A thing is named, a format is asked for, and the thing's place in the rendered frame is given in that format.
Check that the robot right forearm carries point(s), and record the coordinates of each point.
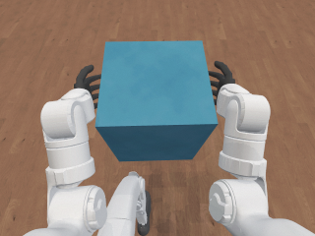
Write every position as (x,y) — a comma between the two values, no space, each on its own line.
(246,124)

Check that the robot left forearm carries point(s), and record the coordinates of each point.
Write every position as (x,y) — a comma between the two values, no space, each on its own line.
(66,138)

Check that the robot right hand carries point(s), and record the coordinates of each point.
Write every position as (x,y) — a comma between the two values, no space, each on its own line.
(224,79)

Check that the robot left hand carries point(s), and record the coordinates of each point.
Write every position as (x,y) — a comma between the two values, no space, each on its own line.
(84,83)

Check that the robot left upper arm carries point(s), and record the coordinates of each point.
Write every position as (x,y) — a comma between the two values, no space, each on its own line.
(77,211)

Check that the left robot thigh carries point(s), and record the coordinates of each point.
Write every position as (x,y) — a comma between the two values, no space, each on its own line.
(122,208)

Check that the robot left foot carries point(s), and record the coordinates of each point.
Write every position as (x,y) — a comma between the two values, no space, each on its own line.
(144,228)

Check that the carton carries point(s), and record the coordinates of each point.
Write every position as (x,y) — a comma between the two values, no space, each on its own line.
(155,99)

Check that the robot right upper arm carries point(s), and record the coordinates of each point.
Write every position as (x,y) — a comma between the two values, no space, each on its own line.
(242,208)

